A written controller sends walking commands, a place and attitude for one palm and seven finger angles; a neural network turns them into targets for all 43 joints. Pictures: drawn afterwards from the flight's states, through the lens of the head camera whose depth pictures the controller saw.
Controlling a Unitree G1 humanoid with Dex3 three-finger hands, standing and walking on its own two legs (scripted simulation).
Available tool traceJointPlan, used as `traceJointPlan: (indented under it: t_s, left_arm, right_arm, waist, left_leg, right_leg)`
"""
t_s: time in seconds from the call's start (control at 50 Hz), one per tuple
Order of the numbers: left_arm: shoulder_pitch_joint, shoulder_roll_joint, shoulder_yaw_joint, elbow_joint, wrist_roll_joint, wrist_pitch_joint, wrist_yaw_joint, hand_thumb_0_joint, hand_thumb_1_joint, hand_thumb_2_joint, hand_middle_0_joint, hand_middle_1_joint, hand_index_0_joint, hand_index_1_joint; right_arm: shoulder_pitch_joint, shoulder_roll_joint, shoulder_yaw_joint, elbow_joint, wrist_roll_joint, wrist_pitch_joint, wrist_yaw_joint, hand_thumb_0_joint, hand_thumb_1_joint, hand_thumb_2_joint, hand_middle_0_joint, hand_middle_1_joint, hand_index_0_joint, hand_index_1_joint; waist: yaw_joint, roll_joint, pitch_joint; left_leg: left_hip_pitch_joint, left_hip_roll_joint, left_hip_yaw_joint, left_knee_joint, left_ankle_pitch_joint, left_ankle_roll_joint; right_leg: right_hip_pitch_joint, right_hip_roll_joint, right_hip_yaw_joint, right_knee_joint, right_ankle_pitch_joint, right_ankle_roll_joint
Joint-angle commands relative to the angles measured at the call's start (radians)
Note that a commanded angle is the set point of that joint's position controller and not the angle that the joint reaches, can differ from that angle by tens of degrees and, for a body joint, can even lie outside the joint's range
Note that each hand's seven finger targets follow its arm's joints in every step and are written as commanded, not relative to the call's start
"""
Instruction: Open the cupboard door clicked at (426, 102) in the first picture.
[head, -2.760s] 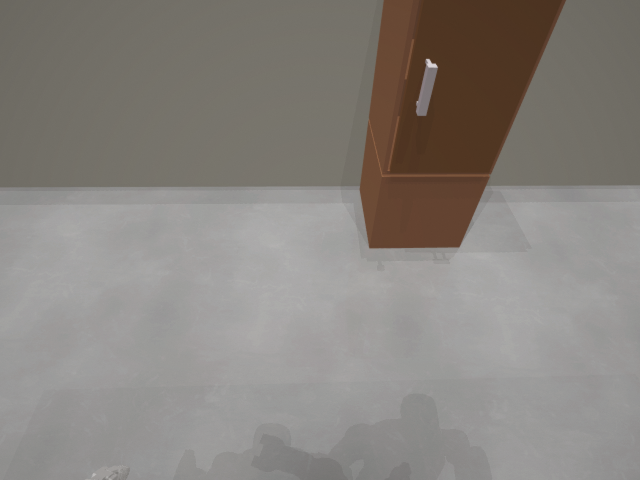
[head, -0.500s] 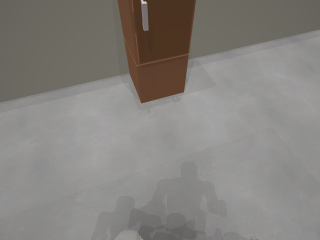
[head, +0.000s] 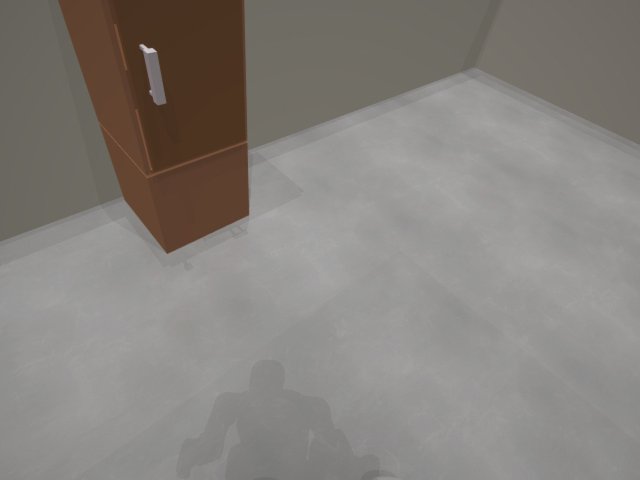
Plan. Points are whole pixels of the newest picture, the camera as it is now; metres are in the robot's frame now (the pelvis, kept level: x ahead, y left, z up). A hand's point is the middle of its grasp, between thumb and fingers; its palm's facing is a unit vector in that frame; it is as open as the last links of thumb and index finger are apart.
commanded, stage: walk to a spot facing it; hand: left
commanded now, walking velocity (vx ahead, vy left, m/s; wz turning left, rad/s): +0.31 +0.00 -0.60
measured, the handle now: (151, 74) +1.06 +0.51 -0.03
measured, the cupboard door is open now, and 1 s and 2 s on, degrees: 0 0 0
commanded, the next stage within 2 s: turn to face it in 1.34 s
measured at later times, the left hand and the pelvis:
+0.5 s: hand (301, 384) +0.31 +0.03 -0.17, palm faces -0.29 -0.94 -0.17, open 7.4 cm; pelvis +0.14 -0.10 -0.02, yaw -15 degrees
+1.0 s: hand (282, 334) +0.41 +0.07 -0.19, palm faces -0.29 -0.95 -0.12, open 7.4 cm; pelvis +0.37 -0.09 -0.01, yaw -22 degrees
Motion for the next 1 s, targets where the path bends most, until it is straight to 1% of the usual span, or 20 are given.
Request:
traceJointPlan:
  t_s: [0.0,0.1,0.22,0.28,0.32,0.34,0.36,0.38,0.42,0.46,0.52,0.7,0.72,0.76,0.78,0.8,0.82,0.88,0.92,0.98]
  left_arm:
    - [-0.152,0.016,-0.004,-0.119,-0.008,-0.039,-0.014,0.0,0.9,0.9,-0.2,-0.3,-0.2,-0.3]
    - [-0.228,-0.018,-0.015,-0.128,-0.01,-0.044,-0.019,0.0,0.9,0.9,-0.2,-0.3,-0.2,-0.3]
    - [-0.298,-0.051,-0.03,-0.137,-0.013,-0.065,-0.015,0.0,0.9,0.9,-0.2,-0.3,-0.2,-0.3]
    - [-0.241,-0.043,-0.025,-0.116,-0.015,-0.084,-0.008,0.0,0.9,0.9,-0.2,-0.3,-0.2,-0.3]
    - [0.016,0.016,-0.008,-0.028,-0.011,-0.106,0.004,0.0,0.9,0.9,-0.2,-0.3,-0.2,-0.3]
    - [0.154,0.124,0.018,0.013,-0.005,-0.119,0.018,0.0,0.9,0.9,-0.2,-0.3,-0.2,-0.3]
    - [0.248,0.227,0.039,0.037,-0.027,-0.123,0.037,0.0,0.9,0.9,-0.2,-0.3,-0.2,-0.3]
    - [0.229,0.234,0.042,0.038,-0.043,-0.115,0.048,0.0,0.9,0.9,-0.2,-0.3,-0.2,-0.3]
    - [0.079,0.14,0.015,0.008,-0.041,-0.123,0.05,0.0,0.9,0.9,-0.2,-0.3,-0.2,-0.3]
    - [-0.017,0.059,-0.017,0.003,-0.033,-0.14,0.051,0.0,0.9,0.9,-0.2,-0.3,-0.2,-0.3]
    - [-0.007,0.02,-0.034,0.033,-0.023,-0.157,0.054,0.0,0.9,0.9,-0.2,-0.3,-0.2,-0.3]
    - [0.095,0.052,-0.027,0.078,-0.019,-0.164,0.06,0.0,0.9,0.9,-0.2,-0.3,-0.2,-0.3]
    - [0.102,0.052,-0.025,0.086,-0.019,-0.163,0.06,0.0,0.9,0.9,-0.2,-0.3,-0.2,-0.3]
    - [0.09,0.045,-0.025,0.086,-0.026,-0.159,0.057,0.0,0.9,0.9,-0.2,-0.3,-0.2,-0.3]
    - [0.133,-0.006,-0.029,0.077,-0.034,-0.155,0.049,0.0,0.9,0.9,-0.2,-0.3,-0.2,-0.3]
    - [0.151,-0.04,-0.042,0.057,-0.038,-0.157,0.042,0.0,0.9,0.9,-0.2,-0.3,-0.2,-0.3]
    - [0.111,0.0,-0.037,0.059,-0.027,-0.149,0.051,0.0,0.9,0.9,-0.2,-0.3,-0.2,-0.3]
    - [0.059,-0.042,-0.029,0.088,-0.017,-0.135,0.031,0.0,0.9,0.9,-0.2,-0.3,-0.2,-0.3]
    - [0.117,-0.081,-0.031,0.112,-0.013,-0.118,0.029,0.0,0.9,0.9,-0.2,-0.3,-0.2,-0.3]
    - [0.142,-0.1,-0.022,0.118,-0.01,-0.088,0.033,0.0,0.9,0.9,-0.2,-0.3,-0.2,-0.3]
  right_arm:
    - [0.098,-0.179,-0.051,-0.01,0.003,-0.036,-0.008,0.0,-0.9,-0.9,0.2,0.3,0.2,0.3]
    - [0.149,-0.167,-0.052,0.037,-0.004,-0.042,-0.002,0.0,-0.9,-0.9,0.2,0.3,0.2,0.3]
    - [0.191,-0.164,-0.05,0.086,-0.016,-0.04,0.008,0.0,-0.9,-0.9,0.2,0.3,0.2,0.3]
    - [0.176,-0.186,-0.057,0.091,-0.018,-0.037,0.013,0.0,-0.9,-0.9,0.2,0.3,0.2,0.3]
    - [0.157,-0.192,-0.056,0.082,-0.007,-0.034,0.02,0.0,-0.9,-0.9,0.2,0.3,0.2,0.3]
    - [0.17,-0.143,-0.045,0.063,0.008,-0.031,0.034,0.0,-0.9,-0.9,0.2,0.3,0.2,0.3]
    - [0.124,-0.089,-0.025,0.007,0.012,-0.031,0.033,0.0,-0.9,-0.9,0.2,0.3,0.2,0.3]
    - [0.036,-0.109,-0.036,-0.014,0.013,-0.026,0.027,0.0,-0.9,-0.9,0.2,0.3,0.2,0.3]
    - [-0.01,-0.096,-0.045,0.0,0.01,-0.024,0.027,0.0,-0.9,-0.9,0.2,0.3,0.2,0.3]
    - [0.031,-0.07,-0.042,0.038,-0.006,-0.005,0.028,0.0,-0.9,-0.9,0.2,0.3,0.2,0.3]
    - [0.091,-0.038,-0.042,0.062,-0.009,0.011,0.035,0.0,-0.9,-0.9,0.2,0.3,0.2,0.3]
    - [-0.176,-0.049,-0.037,-0.037,-0.001,-0.022,0.067,0.0,-0.9,-0.9,0.2,0.3,0.2,0.3]
    - [-0.158,-0.057,-0.041,-0.029,-0.002,-0.028,0.065,0.0,-0.9,-0.9,0.2,0.3,0.2,0.3]
    - [0.029,-0.114,-0.056,0.034,-0.009,-0.039,0.05,0.0,-0.9,-0.9,0.2,0.3,0.2,0.3]
    - [0.163,-0.213,-0.081,0.069,-0.025,-0.047,0.039,0.0,-0.9,-0.9,0.2,0.3,0.2,0.3]
    - [0.235,-0.289,-0.092,0.086,-0.019,-0.04,0.034,0.0,-0.9,-0.9,0.2,0.3,0.2,0.3]
    - [0.182,-0.255,-0.082,0.078,-0.01,-0.028,0.026,0.0,-0.9,-0.9,0.2,0.3,0.2,0.3]
    - [0.013,-0.111,-0.042,0.048,-0.005,-0.046,0.018,0.0,-0.9,-0.9,0.2,0.3,0.2,0.3]
    - [0.012,-0.072,-0.033,0.073,0.0,-0.062,0.013,0.0,-0.9,-0.9,0.2,0.3,0.2,0.3]
    - [0.032,-0.05,-0.036,0.084,0.004,-0.066,0.009,0.0,-0.9,-0.9,0.2,0.3,0.2,0.3]
  waist:
    - [-0.046,0.162,0.116]
    - [-0.061,0.167,0.136]
    - [-0.075,0.184,0.137]
    - [-0.04,0.183,0.091]
    - [0.083,0.089,-0.066]
    - [0.137,-0.096,-0.177]
    - [0.148,-0.256,-0.253]
    - [0.146,-0.142,-0.207]
    - [0.081,-0.018,-0.04]
    - [-0.001,0.002,0.07]
    - [-0.053,-0.067,0.088]
    - [0.018,-0.081,0.101]
    - [0.004,-0.031,0.091]
    - [-0.084,0.074,0.019]
    - [-0.123,0.291,-0.092]
    - [-0.119,0.464,-0.131]
    - [-0.113,0.381,-0.084]
    - [-0.036,0.12,0.115]
    - [0.004,0.129,0.094]
    - [0.023,0.15,0.1]
  left_leg:
    - [0.128,0.307,-0.241,-0.234,-0.07,0.061]
    - [0.125,0.334,-0.149,-0.242,-0.045,0.076]
    - [0.13,0.339,-0.035,-0.188,0.11,0.059]
    - [0.142,0.339,0.041,-0.057,0.369,0.033]
    - [0.037,0.267,0.144,0.321,0.577,-0.027]
    - [-0.263,0.205,0.148,0.597,0.246,-0.073]
    - [-0.55,0.051,0.033,0.876,-0.313,-0.12]
    - [-0.599,0.074,-0.102,0.97,-0.297,-0.097]
    - [-0.571,0.132,-0.15,0.977,-0.124,-0.093]
    - [-0.478,0.156,-0.153,0.862,-0.032,-0.102]
    - [-0.422,0.128,-0.128,0.741,0.016,-0.113]
    - [-0.344,0.078,-0.093,0.278,0.085,-0.085]
    - [-0.274,0.063,-0.082,0.226,0.083,-0.078]
    - [0.025,0.032,-0.08,0.124,0.1,-0.063]
    - [0.235,0.23,-0.338,0.031,0.028,0.003]
    - [0.308,0.435,-0.619,-0.119,-0.017,0.081]
    - [0.208,0.431,-0.633,-0.167,-0.176,0.08]
    - [-0.062,0.335,-0.39,-0.218,-0.119,0.026]
    - [-0.093,0.271,-0.236,-0.207,0.037,-0.017]
    - [-0.106,0.247,-0.144,-0.239,0.07,-0.024]
  right_leg:
    - [-0.25,-0.054,-0.026,-0.071,0.017,-0.004]
    - [-0.223,-0.085,-0.071,-0.198,0.016,-0.02]
    - [-0.104,-0.054,-0.143,-0.393,-0.023,-0.06]
    - [0.048,-0.005,-0.186,-0.506,-0.073,-0.105]
    - [0.43,0.069,-0.232,-0.649,0.014,-0.144]
    - [0.75,-0.139,0.023,-0.689,-0.027,-0.209]
    - [0.901,-0.371,0.494,-0.78,0.134,-0.304]
    - [0.831,-0.391,0.491,-0.841,0.166,-0.329]
    - [0.561,-0.334,0.372,-0.883,0.061,-0.295]
    - [0.336,-0.244,0.162,-0.918,0.165,-0.239]
    - [0.261,-0.172,0.043,-0.931,0.244,-0.225]
    - [0.373,-0.188,0.089,-0.898,0.152,-0.235]
    - [0.365,-0.189,0.092,-0.857,0.169,-0.229]
    - [0.27,-0.11,0.018,-0.589,0.266,-0.189]
    - [0.117,-0.002,-0.074,-0.294,0.091,-0.137]
    - [-0.058,0.085,-0.11,0.001,-0.318,-0.107]
    - [-0.077,0.028,-0.016,0.114,-0.294,-0.12]
    - [-0.086,-0.062,-0.001,0.141,-0.057,-0.108]
    - [-0.028,-0.061,-0.014,0.104,0.017,-0.095]
    - [-0.06,-0.061,-0.019,0.084,0.09,-0.077]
